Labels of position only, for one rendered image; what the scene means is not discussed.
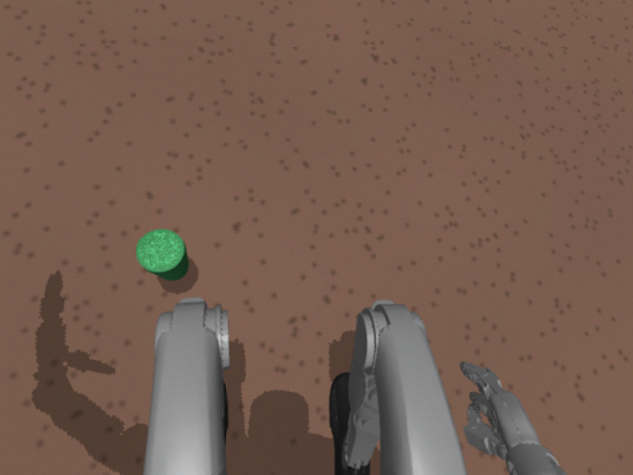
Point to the cup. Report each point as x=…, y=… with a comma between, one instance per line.
x=163, y=253

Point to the right robot arm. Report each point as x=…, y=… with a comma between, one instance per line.
x=532, y=459

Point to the right robot hand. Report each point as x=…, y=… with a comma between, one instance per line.
x=510, y=425

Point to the right robot foot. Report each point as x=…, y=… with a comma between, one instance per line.
x=339, y=412

